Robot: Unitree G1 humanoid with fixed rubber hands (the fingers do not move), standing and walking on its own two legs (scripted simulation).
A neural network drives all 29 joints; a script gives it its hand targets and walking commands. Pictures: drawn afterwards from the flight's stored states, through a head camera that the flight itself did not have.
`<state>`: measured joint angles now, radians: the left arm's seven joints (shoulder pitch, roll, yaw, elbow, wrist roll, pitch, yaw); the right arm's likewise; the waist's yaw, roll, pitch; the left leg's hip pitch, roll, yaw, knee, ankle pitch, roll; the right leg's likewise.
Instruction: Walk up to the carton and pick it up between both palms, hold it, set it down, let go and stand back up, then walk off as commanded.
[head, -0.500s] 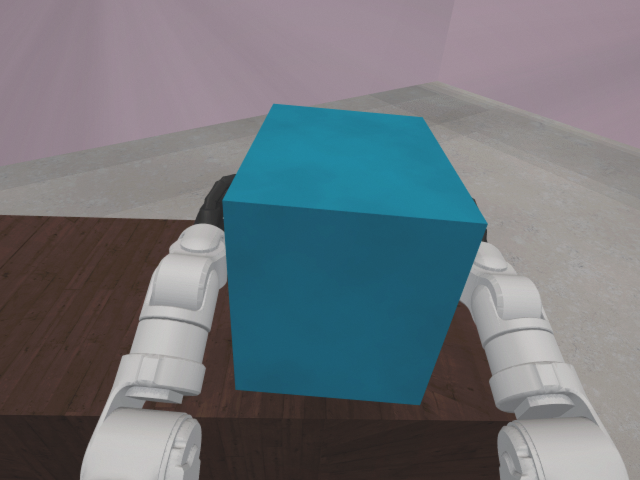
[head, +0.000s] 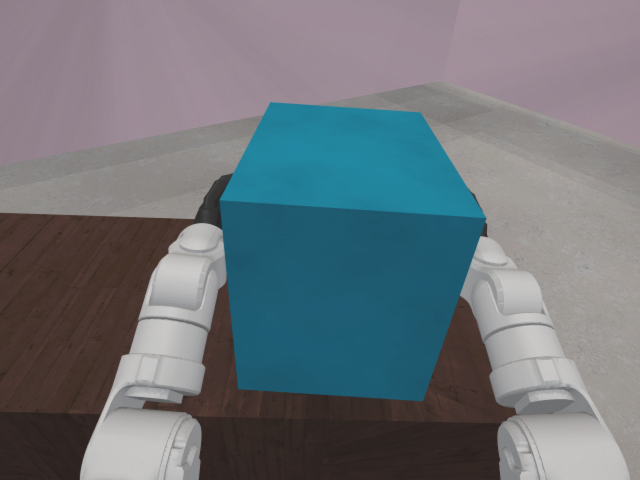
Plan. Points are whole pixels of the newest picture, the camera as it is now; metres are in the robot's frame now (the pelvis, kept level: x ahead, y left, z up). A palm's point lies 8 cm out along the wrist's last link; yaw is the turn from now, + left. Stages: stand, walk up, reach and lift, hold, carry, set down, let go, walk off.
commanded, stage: hold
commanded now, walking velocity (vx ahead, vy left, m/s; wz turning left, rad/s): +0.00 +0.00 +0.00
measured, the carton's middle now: (338, 236) +0.42 -0.01 +0.16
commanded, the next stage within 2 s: none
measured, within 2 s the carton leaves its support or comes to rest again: neither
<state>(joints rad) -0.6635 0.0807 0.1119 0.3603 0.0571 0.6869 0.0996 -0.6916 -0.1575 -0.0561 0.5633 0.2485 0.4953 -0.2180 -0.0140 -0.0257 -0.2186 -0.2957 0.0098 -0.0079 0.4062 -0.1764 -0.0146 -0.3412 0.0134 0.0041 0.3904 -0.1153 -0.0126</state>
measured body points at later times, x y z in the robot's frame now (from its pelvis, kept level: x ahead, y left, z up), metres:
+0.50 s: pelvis +0.00 +0.00 +0.00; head -0.05 +0.01 +0.45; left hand +0.39 +0.16 +0.19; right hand +0.39 -0.17 +0.18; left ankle +0.02 +0.13 -0.74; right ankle +0.05 -0.11 -0.74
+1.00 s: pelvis +0.00 +0.00 +0.00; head -0.05 +0.01 +0.45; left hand +0.39 +0.16 +0.19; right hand +0.39 -0.17 +0.18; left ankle +0.02 +0.13 -0.74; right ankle +0.05 -0.11 -0.74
